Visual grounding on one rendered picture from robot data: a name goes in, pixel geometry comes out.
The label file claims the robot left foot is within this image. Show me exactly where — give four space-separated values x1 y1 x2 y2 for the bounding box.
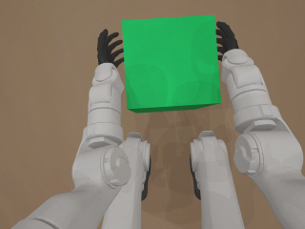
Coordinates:
141 156 152 201

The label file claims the robot right upper arm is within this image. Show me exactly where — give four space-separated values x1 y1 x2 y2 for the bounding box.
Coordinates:
234 131 305 229

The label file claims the robot right hand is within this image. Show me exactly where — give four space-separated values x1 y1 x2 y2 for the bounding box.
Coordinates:
215 21 239 61

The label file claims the right robot thigh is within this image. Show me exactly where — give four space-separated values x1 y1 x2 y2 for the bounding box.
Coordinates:
190 135 245 229

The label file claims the carton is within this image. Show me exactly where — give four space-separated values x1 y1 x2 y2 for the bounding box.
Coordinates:
122 14 221 114

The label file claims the robot left hand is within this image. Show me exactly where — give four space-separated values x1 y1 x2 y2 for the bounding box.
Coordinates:
97 29 125 69

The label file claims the robot left upper arm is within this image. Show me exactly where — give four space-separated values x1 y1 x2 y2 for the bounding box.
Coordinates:
11 145 132 229

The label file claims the robot right forearm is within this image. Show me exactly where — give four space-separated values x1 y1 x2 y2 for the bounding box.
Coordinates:
221 49 304 166

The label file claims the robot left forearm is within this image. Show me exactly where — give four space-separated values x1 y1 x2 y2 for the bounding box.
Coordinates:
75 62 125 158

